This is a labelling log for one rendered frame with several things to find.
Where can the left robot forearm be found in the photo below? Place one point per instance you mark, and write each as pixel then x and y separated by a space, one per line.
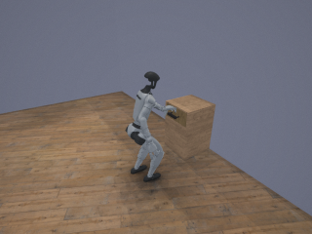
pixel 160 107

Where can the right robot upper arm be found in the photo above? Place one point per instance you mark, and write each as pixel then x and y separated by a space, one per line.
pixel 148 103

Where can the left robot hand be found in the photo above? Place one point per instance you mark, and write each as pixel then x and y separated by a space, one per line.
pixel 169 107

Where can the drawer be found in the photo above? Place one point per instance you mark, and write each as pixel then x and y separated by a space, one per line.
pixel 182 116

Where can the right robot forearm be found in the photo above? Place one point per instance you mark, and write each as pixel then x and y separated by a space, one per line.
pixel 145 130

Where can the left robot foot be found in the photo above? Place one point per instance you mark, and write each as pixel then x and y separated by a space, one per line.
pixel 140 169

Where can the cabinet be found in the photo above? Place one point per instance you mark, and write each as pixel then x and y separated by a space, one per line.
pixel 196 136

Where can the handle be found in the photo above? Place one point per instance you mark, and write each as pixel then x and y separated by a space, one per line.
pixel 172 115

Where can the humanoid robot head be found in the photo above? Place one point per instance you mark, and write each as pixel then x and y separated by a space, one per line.
pixel 151 76

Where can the right robot hand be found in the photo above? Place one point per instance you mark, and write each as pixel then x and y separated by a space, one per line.
pixel 152 148

